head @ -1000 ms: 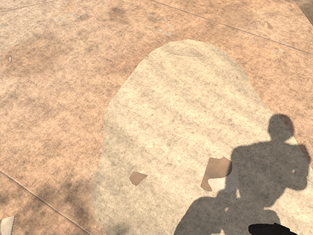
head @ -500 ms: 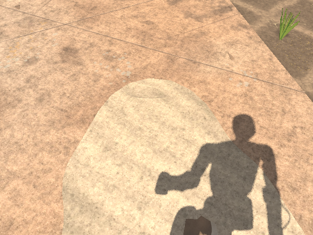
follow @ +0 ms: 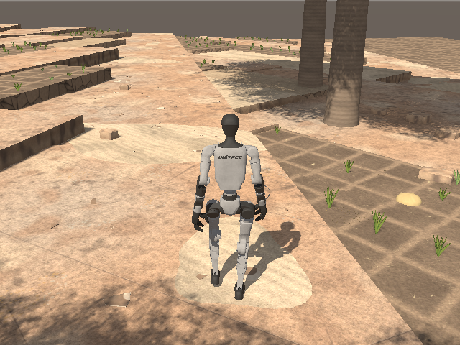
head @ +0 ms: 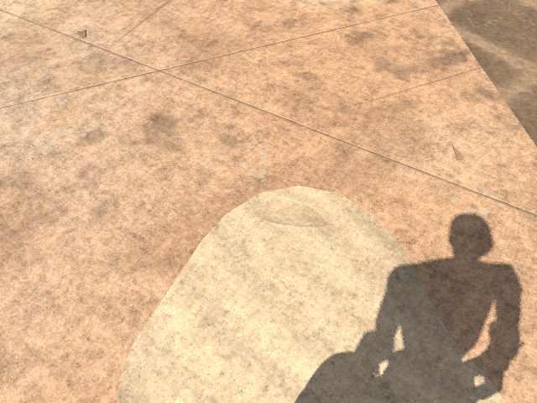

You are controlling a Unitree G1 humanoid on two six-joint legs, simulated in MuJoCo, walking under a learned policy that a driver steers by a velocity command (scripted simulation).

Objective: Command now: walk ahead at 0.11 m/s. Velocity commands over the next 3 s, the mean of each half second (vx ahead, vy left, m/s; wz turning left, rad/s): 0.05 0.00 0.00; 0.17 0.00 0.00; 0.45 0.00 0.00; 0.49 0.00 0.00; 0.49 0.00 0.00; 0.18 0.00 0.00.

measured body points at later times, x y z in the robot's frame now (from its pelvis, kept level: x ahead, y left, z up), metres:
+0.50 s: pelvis +0.04 +0.02 +0.00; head +0.05 +0.02 +0.45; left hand +0.01 +0.23 -0.17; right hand +0.04 -0.20 -0.16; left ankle +0.09 +0.10 -0.74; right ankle -0.02 -0.07 -0.74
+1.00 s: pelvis +0.11 +0.05 -0.01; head +0.12 +0.07 +0.44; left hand -0.02 +0.26 -0.17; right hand +0.18 -0.20 -0.15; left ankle +0.17 +0.14 -0.74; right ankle -0.02 -0.07 -0.74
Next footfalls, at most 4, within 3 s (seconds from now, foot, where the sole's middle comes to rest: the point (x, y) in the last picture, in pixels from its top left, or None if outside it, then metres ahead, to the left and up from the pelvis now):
0.06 left None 0.13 0.10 -0.78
1.02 left None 0.22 0.15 -0.78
1.52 right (303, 372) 0.55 -0.03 -0.78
2.10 left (239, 264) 0.86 0.15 -0.78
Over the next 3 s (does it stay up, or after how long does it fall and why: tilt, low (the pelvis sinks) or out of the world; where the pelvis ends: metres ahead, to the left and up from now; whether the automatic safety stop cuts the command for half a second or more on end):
stays up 1.04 0.05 -0.01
